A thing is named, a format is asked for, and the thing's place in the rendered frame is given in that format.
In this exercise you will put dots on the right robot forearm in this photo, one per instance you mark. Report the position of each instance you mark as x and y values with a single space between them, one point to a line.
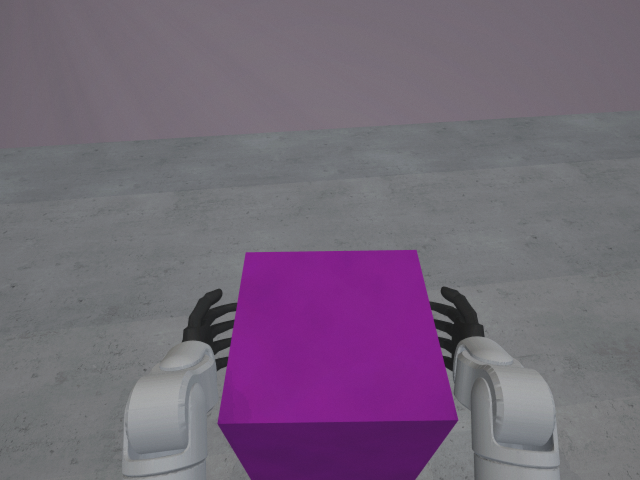
513 417

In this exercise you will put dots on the right robot hand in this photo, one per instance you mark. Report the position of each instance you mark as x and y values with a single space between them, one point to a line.
464 318

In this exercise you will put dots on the left robot forearm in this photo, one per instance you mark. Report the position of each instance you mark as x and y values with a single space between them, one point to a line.
165 418

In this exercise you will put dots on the left robot hand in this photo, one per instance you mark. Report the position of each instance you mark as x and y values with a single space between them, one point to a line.
202 317

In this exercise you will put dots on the carton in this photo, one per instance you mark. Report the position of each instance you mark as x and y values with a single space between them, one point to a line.
335 370

